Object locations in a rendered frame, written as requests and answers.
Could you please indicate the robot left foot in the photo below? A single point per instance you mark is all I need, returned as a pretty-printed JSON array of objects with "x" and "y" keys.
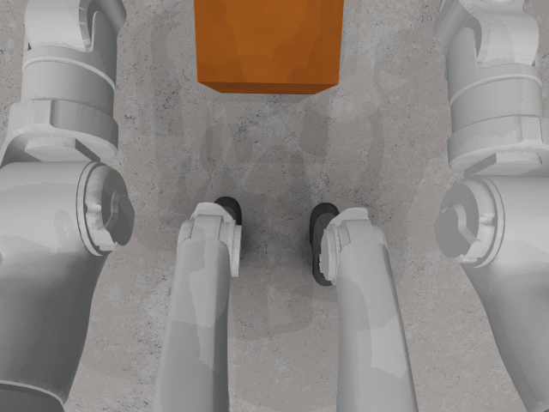
[{"x": 232, "y": 207}]

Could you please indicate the robot right upper arm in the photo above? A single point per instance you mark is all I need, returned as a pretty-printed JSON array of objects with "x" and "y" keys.
[{"x": 497, "y": 228}]

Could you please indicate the robot left shin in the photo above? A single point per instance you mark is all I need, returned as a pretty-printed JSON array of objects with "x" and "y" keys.
[{"x": 203, "y": 209}]

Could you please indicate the carton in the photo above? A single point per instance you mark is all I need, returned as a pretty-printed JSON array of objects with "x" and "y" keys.
[{"x": 268, "y": 46}]

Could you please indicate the left robot forearm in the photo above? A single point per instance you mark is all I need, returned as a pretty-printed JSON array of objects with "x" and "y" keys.
[{"x": 69, "y": 71}]

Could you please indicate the right robot forearm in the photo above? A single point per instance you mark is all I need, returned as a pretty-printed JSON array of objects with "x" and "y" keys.
[{"x": 492, "y": 68}]

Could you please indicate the robot left upper arm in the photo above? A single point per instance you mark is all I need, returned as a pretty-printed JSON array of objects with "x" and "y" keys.
[{"x": 59, "y": 220}]

